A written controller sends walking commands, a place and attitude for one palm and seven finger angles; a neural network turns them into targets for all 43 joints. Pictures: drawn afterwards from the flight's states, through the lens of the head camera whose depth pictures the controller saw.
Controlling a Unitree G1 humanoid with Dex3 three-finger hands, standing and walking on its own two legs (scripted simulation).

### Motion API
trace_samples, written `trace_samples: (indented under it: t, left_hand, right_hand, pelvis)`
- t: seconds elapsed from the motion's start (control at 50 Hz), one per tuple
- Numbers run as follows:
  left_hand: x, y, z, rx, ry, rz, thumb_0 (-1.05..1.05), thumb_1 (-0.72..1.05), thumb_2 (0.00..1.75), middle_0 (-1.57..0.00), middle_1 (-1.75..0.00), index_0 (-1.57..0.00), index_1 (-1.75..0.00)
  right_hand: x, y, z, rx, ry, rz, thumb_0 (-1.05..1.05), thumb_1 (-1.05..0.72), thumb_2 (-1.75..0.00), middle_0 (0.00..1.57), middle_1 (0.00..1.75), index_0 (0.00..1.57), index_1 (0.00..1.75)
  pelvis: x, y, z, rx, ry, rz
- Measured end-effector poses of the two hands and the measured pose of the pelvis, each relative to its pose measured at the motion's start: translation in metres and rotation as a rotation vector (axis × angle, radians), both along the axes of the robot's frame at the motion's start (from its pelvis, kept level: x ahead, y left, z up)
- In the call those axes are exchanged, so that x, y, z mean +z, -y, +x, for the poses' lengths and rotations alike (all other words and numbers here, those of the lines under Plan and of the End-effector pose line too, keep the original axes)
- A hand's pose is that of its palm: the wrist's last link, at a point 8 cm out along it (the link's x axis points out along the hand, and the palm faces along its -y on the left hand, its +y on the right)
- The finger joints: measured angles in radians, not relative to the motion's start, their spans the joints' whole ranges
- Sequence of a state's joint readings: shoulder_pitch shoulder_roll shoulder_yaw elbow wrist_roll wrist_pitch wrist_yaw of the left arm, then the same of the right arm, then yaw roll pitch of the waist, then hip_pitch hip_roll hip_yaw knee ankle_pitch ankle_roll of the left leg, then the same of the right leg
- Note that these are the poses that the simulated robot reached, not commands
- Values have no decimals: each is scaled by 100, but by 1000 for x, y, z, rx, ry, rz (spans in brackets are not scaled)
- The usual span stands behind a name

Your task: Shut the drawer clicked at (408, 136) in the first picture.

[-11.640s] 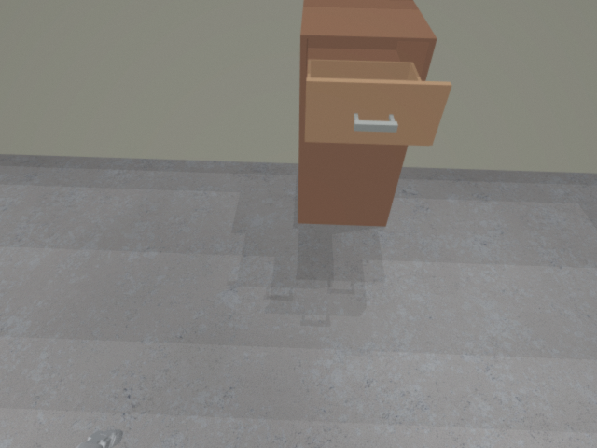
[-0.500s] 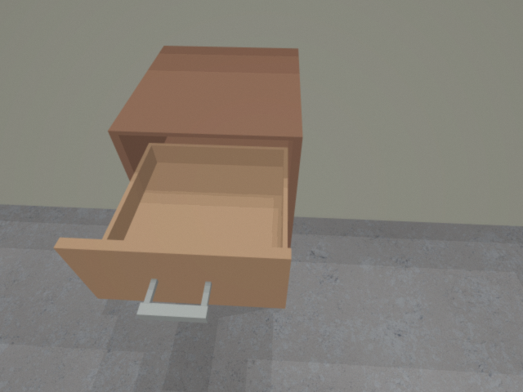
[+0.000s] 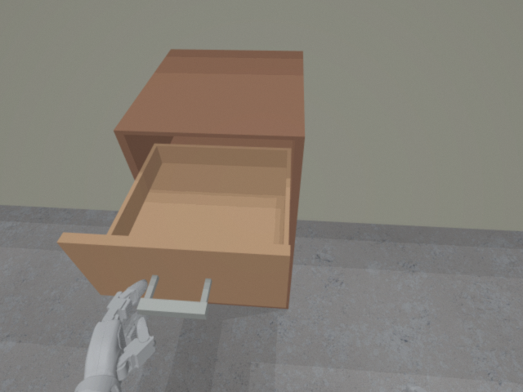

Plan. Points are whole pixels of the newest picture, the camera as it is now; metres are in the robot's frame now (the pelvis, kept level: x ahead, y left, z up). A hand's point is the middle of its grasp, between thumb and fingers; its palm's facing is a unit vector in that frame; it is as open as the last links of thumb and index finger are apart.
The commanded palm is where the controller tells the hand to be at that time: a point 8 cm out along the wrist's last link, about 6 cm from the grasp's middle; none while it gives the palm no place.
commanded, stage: raise the hand and make a fist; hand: left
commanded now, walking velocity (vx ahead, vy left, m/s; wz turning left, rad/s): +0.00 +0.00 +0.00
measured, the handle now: (177, 296) +0.28 +0.16 -0.02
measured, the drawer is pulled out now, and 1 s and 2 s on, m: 0.29 0.29 0.29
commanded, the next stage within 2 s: bring the fist close to the handle in 1.70 s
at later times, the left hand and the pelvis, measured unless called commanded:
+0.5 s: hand (166, 383) +0.15 +0.14 +0.01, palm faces -0.05 -1.00 -0.05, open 4.5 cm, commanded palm +0.10 +0.20 +0.01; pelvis -0.03 -0.04 -0.06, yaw +2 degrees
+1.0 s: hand (155, 388) +0.13 +0.14 +0.05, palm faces -0.03 -1.00 -0.03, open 3.0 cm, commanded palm +0.08 +0.19 +0.06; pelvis -0.01 -0.01 -0.05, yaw +1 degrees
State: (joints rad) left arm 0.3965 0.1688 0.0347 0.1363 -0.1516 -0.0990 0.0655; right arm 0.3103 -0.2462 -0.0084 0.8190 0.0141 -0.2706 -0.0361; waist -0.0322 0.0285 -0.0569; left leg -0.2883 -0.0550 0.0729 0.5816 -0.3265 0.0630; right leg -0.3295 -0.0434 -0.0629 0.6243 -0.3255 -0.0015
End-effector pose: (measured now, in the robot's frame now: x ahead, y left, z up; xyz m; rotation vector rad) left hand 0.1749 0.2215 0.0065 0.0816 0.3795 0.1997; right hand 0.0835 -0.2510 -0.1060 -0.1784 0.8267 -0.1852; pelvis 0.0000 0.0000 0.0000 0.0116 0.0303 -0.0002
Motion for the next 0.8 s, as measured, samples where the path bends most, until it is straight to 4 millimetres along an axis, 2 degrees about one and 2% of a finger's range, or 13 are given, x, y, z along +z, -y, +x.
trace_samples:
  t: [0.04, 0.08, 0.14, 0.18, 0.24, 0.3, 0.38, 0.46, 0.54, 0.66, 0.72, 0.8]
  left_hand:
    - [11, 3, 8, -10, 139, -31, 1, 93, 89, -28, -40, -23, -38]
    - [2, 1, 1, -16, 202, -58, 1, 92, 89, -25, -42, -25, -41]
    - [-18, 6, -28, -94, 251, -99, 0, 92, 89, -26, -46, -31, -47]
    - [-21, 12, -47, -157, 298, -90, 1, 91, 89, -30, -50, -33, -50]
    - [-21, 20, -67, -226, 328, -57, 1, 91, 89, -39, -57, -41, -57]
    - [-21, 22, -74, -213, 339, -56, 1, 90, 89, -48, -65, -49, -64]
    - [-14, 22, -67, -180, 351, -60, 1, 90, 89, -59, -74, -59, -74]
    - [-2, 28, -51, -227, 339, -52, 1, 90, 90, -68, -83, -68, -83]
    - [5, 32, -40, -270, 289, -59, 1, 90, 90, -76, -92, -76, -92]
    - [10, 21, -48, -219, 234, -66, 1, 90, 89, -88, -105, -88, -105]
    - [16, 18, -57, -200, 249, -57, 1, 90, 89, -94, -111, -94, -111]
    - [23, 25, -63, -213, 289, -72, 1, 90, 90, -102, -120, -102, -120]
  right_hand:
    - [9, 8, 24, 14, 105, -11, 1, -91, -90, 20, 30, 21, 30]
    - [21, 15, 46, 36, 195, -24, 1, -91, -90, 20, 30, 20, 30]
    - [37, 24, 75, 103, 304, -61, 1, -90, -90, 20, 30, 20, 30]
    - [43, 26, 92, 162, 362, -90, 1, -90, -90, 20, 30, 20, 30]
    - [40, 24, 112, 222, 420, -103, 1, -90, -90, 20, 30, 20, 30]
    - [29, 14, 122, 240, 439, -74, 1, -90, -90, 20, 30, 20, 30]
    - [8, -5, 116, 233, 395, -3, 1, -90, -90, 20, 30, 20, 30]
    - [-10, -19, 94, 200, 309, 63, 1, -90, -90, 20, 30, 21, 30]
    - [-21, -19, 69, 137, 224, 95, 1, -90, -90, 21, 30, 21, 30]
    - [-19, -1, 49, 60, 166, 57, 1, -90, -90, 21, 30, 21, 30]
    - [-13, 7, 51, 61, 179, 22, 1, -90, -90, 20, 30, 21, 30]
    - [-2, 11, 63, 86, 233, -12, 1, -90, -90, 20, 30, 20, 30]
  pelvis:
    - [-6, 5, -5, -6, -37, -2]
    - [-15, 12, -10, -15, -71, 1]
    - [-29, 21, -17, -12, -108, -2]
    - [-40, 25, -21, -1, -130, -11]
    - [-55, 28, -26, 17, -151, -26]
    - [-64, 31, -30, 30, -158, -37]
    - [-68, 34, -33, 38, -159, -44]
    - [-64, 36, -32, 38, -160, -46]
    - [-57, 35, -28, 28, -159, -38]
    - [-48, 30, -21, 16, -153, -30]
    - [-47, 27, -19, 18, -149, -34]
    - [-48, 21, -18, 23, -144, -42]
